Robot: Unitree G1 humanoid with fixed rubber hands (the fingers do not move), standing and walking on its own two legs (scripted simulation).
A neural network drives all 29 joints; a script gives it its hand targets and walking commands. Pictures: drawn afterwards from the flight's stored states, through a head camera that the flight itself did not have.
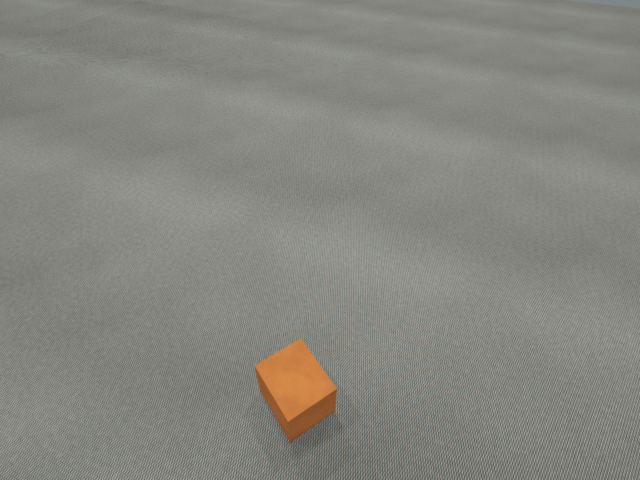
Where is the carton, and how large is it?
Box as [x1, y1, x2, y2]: [255, 339, 336, 442]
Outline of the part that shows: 301,339 297,340 255,365 260,390 290,442 334,411 336,393 335,386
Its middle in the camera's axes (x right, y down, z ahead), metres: -0.08 +0.45 +1.17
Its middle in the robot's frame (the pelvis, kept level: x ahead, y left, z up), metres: +0.54 +0.10 -0.68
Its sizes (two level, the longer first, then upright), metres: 0.189 0.159 0.169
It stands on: the floor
